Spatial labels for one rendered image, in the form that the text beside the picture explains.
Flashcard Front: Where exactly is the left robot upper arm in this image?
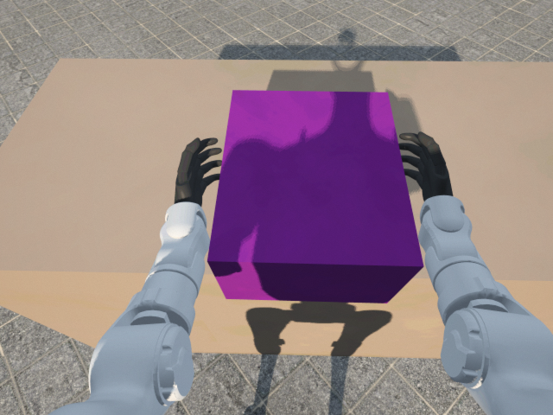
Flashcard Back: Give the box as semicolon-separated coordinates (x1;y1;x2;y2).
48;322;194;415

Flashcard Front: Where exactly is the right robot upper arm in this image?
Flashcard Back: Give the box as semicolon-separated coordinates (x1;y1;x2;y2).
441;308;553;415

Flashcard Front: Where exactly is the left robot hand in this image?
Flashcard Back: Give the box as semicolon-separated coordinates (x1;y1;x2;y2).
175;137;222;206

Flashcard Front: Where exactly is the pedestal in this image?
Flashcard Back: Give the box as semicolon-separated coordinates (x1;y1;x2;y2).
0;58;553;359

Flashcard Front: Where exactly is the right robot hand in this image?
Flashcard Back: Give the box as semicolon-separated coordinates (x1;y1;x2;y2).
398;131;453;201

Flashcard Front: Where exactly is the carton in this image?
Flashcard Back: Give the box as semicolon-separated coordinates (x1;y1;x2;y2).
207;90;423;303

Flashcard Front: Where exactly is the robot right forearm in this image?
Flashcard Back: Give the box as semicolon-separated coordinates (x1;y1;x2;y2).
418;195;553;336

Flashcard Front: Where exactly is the robot left forearm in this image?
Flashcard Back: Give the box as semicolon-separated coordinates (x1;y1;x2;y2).
88;201;210;393

